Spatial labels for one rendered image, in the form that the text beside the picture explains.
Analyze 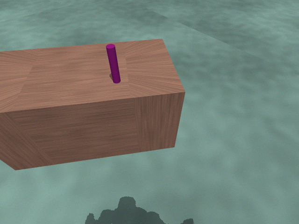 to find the can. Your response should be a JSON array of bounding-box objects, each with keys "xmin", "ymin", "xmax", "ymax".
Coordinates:
[{"xmin": 106, "ymin": 44, "xmax": 121, "ymax": 84}]

